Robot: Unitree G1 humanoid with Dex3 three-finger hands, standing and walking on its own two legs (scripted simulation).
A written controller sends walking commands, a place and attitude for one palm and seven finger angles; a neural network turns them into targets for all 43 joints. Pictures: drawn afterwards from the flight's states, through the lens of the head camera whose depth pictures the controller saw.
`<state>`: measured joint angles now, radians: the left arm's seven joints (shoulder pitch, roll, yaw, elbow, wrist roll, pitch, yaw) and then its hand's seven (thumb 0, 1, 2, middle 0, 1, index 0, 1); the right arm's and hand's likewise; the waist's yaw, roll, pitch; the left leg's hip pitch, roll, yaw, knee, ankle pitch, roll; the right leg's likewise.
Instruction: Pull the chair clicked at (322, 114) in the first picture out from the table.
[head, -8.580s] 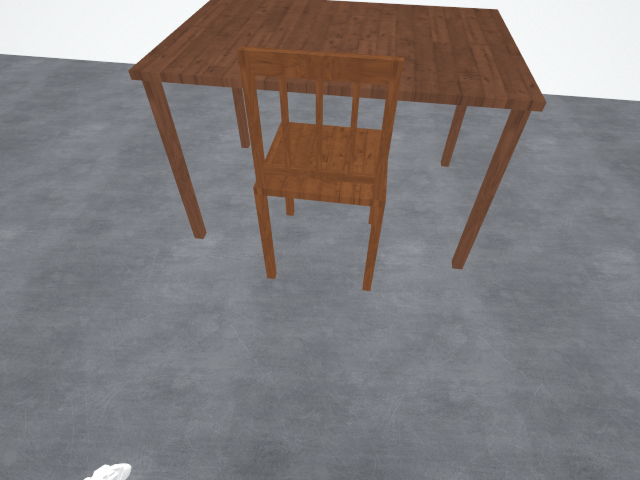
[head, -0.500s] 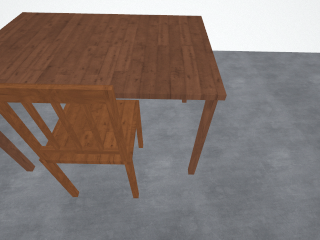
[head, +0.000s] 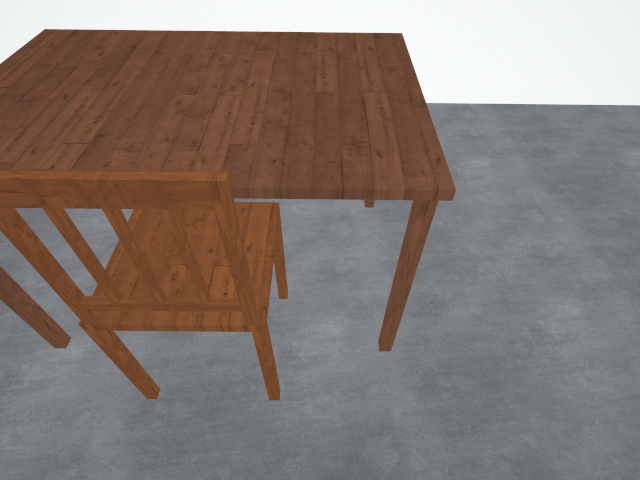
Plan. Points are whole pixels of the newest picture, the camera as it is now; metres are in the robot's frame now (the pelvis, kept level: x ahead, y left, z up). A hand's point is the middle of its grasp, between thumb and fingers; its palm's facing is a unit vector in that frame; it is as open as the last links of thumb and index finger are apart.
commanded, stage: look again from close up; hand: left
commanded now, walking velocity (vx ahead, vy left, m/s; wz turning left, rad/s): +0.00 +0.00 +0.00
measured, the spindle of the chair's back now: (139, 259) +0.49 +0.36 -0.08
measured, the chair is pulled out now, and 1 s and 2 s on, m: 0.00 0.00 0.00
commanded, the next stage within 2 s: shuffle to correct the standing spot in 1.62 s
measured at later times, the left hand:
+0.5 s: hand out of the picture -0.04 +0.18 -0.18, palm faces +0.02 -0.98 -0.17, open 7.4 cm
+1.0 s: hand out of the picture -0.05 +0.15 -0.18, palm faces +0.04 -0.99 -0.13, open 7.4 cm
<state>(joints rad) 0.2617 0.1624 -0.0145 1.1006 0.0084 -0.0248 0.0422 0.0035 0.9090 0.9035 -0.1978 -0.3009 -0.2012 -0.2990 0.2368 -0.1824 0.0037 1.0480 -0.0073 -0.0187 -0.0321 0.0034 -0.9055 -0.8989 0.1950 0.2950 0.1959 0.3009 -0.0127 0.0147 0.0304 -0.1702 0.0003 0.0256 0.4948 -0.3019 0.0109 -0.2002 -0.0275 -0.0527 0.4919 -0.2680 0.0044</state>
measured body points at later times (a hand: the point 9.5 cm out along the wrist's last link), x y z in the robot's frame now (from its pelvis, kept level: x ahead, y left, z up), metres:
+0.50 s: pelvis -0.03 +0.01 +0.00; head -0.03 +0.02 +0.45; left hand -0.04 +0.23 -0.16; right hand -0.03 -0.21 -0.16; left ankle -0.02 +0.11 -0.74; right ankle +0.00 -0.12 -0.74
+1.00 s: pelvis -0.04 +0.00 +0.00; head -0.04 +0.01 +0.45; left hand -0.05 +0.21 -0.16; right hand -0.05 -0.20 -0.16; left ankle -0.02 +0.11 -0.74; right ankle +0.00 -0.12 -0.74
